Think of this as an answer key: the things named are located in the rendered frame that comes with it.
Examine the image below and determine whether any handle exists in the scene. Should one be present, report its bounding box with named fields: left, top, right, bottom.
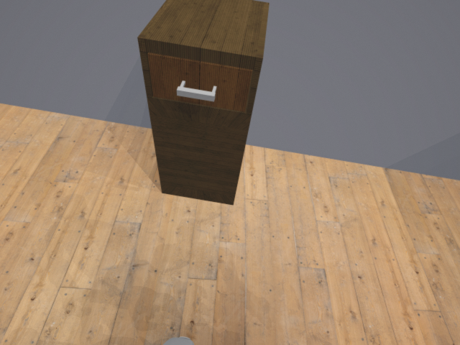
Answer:
left=177, top=80, right=216, bottom=102

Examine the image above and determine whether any drawer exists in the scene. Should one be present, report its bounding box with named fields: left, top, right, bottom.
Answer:
left=148, top=52, right=252, bottom=112

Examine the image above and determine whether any cabinet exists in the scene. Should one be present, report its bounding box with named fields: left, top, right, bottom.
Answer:
left=137, top=0, right=270, bottom=205

